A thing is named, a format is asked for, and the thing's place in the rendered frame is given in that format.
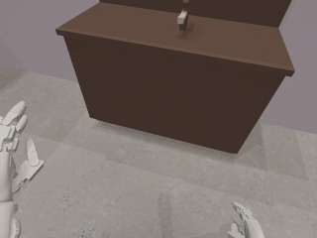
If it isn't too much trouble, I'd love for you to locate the robot left forearm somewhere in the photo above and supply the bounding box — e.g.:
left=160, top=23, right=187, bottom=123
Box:
left=0, top=201, right=22, bottom=238

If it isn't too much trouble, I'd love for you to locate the counter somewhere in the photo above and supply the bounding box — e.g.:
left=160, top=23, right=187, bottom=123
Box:
left=55, top=0, right=295, bottom=154

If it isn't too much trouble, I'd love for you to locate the right robot hand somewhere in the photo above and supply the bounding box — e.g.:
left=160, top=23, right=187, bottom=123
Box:
left=228, top=201, right=265, bottom=238

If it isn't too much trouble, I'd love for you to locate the tap lever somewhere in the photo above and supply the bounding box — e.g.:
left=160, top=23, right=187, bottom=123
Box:
left=177, top=11, right=187, bottom=25

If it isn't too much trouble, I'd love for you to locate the left robot hand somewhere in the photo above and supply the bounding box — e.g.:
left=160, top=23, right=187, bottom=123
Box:
left=0, top=101, right=44, bottom=203

